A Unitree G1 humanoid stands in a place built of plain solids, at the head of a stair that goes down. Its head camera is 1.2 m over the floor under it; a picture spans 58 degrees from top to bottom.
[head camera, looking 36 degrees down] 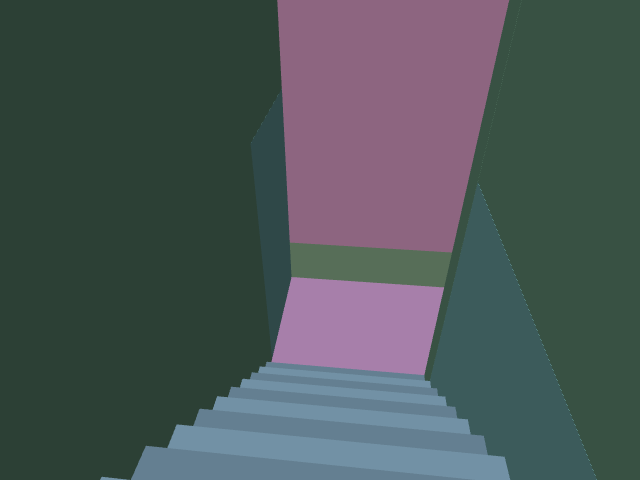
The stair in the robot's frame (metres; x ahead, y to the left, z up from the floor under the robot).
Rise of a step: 0.20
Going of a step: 0.21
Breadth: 1.43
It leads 6 degrees to the right of straight ahead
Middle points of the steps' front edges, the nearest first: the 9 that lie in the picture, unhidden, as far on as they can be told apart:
0.81 -0.05 -0.41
1.02 -0.07 -0.61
1.23 -0.09 -0.82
1.44 -0.11 -1.02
1.65 -0.13 -1.23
1.86 -0.15 -1.43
2.07 -0.18 -1.64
2.28 -0.20 -1.84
2.49 -0.22 -2.05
